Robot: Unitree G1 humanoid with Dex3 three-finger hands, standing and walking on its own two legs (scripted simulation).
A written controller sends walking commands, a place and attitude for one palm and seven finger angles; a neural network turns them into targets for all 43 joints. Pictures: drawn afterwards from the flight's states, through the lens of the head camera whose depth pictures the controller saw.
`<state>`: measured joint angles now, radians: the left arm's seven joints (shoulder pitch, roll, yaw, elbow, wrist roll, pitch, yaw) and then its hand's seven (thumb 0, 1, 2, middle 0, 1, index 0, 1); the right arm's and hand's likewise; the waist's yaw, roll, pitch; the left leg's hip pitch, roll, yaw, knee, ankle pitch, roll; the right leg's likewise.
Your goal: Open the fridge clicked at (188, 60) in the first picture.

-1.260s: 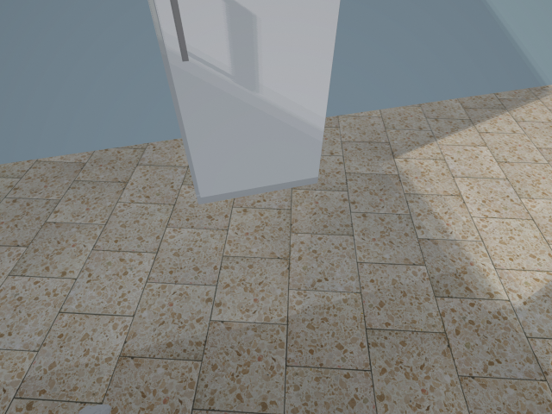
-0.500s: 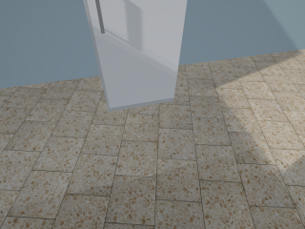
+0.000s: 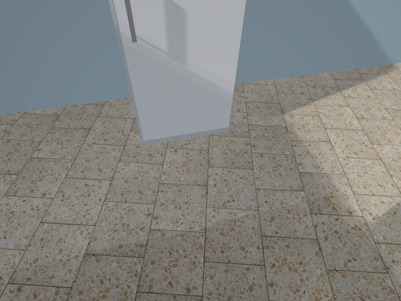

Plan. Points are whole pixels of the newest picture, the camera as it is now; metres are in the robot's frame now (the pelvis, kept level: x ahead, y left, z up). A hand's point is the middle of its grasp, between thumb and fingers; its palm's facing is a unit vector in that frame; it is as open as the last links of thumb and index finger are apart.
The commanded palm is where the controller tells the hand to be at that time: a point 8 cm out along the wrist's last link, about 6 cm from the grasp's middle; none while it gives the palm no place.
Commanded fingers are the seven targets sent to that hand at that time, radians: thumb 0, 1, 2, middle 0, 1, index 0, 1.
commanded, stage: look at it before walking up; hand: left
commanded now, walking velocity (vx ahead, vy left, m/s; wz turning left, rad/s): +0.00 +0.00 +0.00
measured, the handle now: (128, 6) +1.16 +0.38 +0.13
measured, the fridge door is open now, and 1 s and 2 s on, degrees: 0 0 0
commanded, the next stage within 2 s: walk to a spot facing it in 0.18 s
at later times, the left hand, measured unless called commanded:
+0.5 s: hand out of the picture +0.06 +0.22 -0.18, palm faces +0.00 -0.97 -0.25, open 7.4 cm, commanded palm none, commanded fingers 0.00 0.90 0.90 -0.20 -0.30 -0.20 -0.30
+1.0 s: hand (149, 226) +0.35 +0.17 -0.19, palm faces -0.10 -0.97 -0.20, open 7.3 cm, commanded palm none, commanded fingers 0.00 0.90 0.90 -0.20 -0.30 -0.20 -0.30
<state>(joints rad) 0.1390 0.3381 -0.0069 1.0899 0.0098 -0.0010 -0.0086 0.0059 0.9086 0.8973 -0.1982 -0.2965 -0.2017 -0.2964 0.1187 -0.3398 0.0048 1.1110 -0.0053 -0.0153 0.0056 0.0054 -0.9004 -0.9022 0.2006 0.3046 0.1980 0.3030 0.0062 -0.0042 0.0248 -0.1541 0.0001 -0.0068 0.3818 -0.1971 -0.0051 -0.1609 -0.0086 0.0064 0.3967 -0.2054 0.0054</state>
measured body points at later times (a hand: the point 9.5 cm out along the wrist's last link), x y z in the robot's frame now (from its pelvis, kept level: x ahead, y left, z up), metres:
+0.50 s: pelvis +0.03 +0.00 -0.01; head +0.02 +0.01 +0.44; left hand +0.06 +0.27 -0.16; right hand +0.07 -0.27 -0.15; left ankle +0.01 +0.12 -0.74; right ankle +0.01 -0.12 -0.75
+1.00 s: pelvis +0.22 -0.01 -0.03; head +0.26 -0.01 +0.42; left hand +0.35 +0.22 -0.17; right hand +0.02 -0.17 -0.15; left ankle +0.02 +0.12 -0.73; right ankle +0.33 -0.11 -0.75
